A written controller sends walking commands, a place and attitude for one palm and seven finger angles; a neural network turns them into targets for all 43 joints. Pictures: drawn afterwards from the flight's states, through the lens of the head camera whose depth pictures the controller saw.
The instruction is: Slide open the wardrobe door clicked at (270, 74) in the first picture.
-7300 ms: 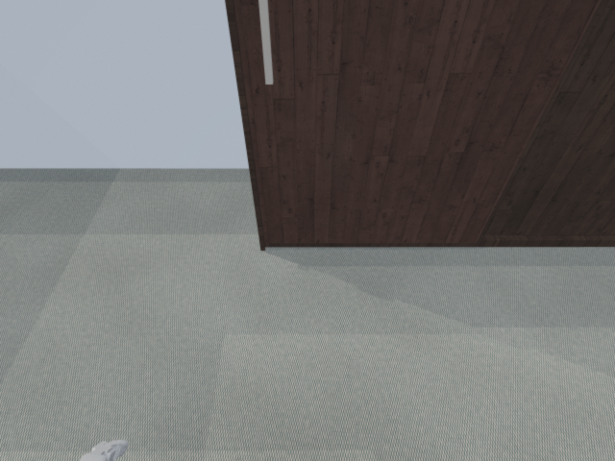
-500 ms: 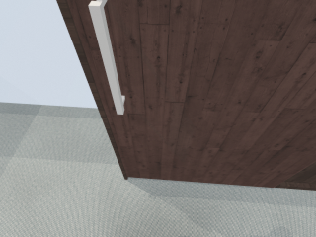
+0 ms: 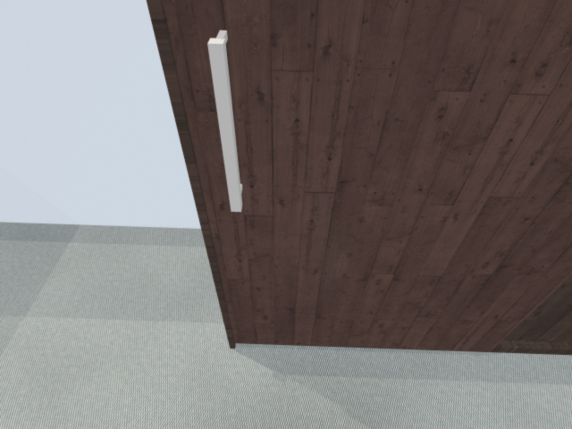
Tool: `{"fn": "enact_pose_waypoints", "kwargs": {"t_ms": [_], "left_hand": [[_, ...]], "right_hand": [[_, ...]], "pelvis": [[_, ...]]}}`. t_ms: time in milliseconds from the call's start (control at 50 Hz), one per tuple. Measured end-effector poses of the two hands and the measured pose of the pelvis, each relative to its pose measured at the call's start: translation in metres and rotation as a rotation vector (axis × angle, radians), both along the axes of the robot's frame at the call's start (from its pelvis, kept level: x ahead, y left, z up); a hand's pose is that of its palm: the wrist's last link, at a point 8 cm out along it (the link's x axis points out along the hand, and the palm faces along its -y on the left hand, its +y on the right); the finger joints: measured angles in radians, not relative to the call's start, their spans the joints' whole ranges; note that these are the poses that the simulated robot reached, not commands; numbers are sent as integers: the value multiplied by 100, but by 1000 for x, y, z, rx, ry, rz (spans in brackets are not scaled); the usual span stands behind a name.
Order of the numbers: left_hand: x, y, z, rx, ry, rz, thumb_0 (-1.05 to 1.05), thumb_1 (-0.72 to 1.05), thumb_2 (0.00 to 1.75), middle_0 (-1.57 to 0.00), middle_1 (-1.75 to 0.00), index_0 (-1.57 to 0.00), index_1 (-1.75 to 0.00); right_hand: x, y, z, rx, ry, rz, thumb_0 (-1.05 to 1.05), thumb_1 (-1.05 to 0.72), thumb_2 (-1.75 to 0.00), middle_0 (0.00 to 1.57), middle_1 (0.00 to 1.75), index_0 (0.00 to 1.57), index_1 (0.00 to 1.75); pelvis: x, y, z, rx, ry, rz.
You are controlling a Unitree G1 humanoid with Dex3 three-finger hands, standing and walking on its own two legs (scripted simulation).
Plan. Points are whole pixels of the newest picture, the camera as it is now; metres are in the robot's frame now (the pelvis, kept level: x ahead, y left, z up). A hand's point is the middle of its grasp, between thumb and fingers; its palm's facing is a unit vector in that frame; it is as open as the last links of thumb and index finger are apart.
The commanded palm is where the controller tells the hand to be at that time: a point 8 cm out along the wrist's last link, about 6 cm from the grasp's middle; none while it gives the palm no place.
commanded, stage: come to a stop and stand still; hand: left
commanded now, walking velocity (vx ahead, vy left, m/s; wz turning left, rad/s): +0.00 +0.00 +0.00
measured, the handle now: (230, 133) +0.52 +0.13 +0.16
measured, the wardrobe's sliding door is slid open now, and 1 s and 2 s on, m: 0.00 0.00 0.00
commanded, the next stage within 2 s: look again from close up in 1.02 s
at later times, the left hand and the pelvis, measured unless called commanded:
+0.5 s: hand out of the picture -0.01 +0.18 -0.17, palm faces +0.04 -0.98 -0.18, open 7.4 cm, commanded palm none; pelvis +0.01 +0.02 +0.00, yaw +2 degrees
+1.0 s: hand out of the picture +0.07 +0.19 -0.17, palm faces +0.02 -0.98 -0.21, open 7.4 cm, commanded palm none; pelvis +0.05 +0.01 +0.00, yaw +1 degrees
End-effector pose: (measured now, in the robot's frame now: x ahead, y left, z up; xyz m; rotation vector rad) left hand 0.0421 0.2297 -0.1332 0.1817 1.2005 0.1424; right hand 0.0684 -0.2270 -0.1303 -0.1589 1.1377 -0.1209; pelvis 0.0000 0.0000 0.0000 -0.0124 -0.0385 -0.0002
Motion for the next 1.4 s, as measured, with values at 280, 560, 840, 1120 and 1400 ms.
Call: {"fn": "enact_pose_waypoints", "kwargs": {"t_ms": [280, 560, 840, 1120, 1400], "left_hand": [[-64, 18, -5, -6, 177, 55, 1, 91, 90, -19, -30, -19, -30], [-53, 0, -9, -45, 193, 59, 1, 91, 90, -20, -30, -19, -30], [-2, 3, -9, -31, 137, 36, 1, 91, 90, -20, -30, -20, -30], [27, 15, -5, 6, 118, 28, 0, 91, 90, -20, -30, -19, -30], [32, 13, -3, 8, 118, 31, 1, 91, 90, -20, -30, -20, -30]], "right_hand": [[-83, 2, -6, -29, 256, -23, 1, -91, -90, 20, 30, 20, 30], [-40, 17, -8, -1, 195, -5, 1, -91, -90, 20, 30, 20, 30], [1, 5, -3, -28, 156, 1, 1, -91, -90, 20, 30, 20, 30], [13, -2, -4, -37, 178, 3, 1, -90, -90, 20, 30, 20, 30], [21, -11, -2, -49, 173, 9, 1, -90, -90, 20, 30, 20, 30]], "pelvis": [[-8, 13, 3, -6, 29, 27], [13, 15, 4, 8, 28, 26], [37, 9, 5, 10, 32, 22], [51, 7, 5, 13, 34, 23], [56, 2, 6, 17, 30, 24]]}}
